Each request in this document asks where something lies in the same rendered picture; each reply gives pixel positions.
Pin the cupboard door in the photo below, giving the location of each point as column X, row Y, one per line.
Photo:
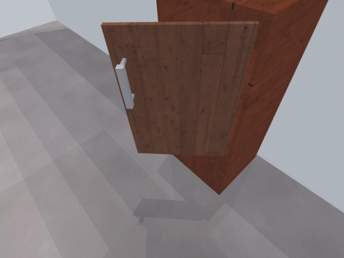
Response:
column 186, row 77

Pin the handle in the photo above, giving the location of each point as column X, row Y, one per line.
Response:
column 124, row 84

